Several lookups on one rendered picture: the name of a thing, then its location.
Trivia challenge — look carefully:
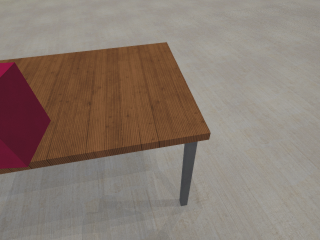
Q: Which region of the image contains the table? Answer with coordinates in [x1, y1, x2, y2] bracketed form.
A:
[0, 42, 211, 206]

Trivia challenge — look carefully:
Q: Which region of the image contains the carton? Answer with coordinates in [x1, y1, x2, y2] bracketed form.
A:
[0, 62, 51, 169]

